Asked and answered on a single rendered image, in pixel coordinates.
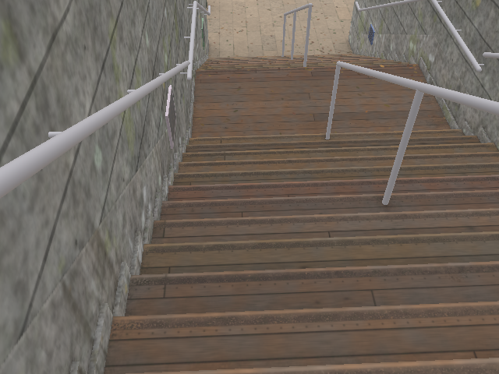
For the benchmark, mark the stairs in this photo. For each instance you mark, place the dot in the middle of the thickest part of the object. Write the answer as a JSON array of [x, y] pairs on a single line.
[[275, 255], [266, 62]]

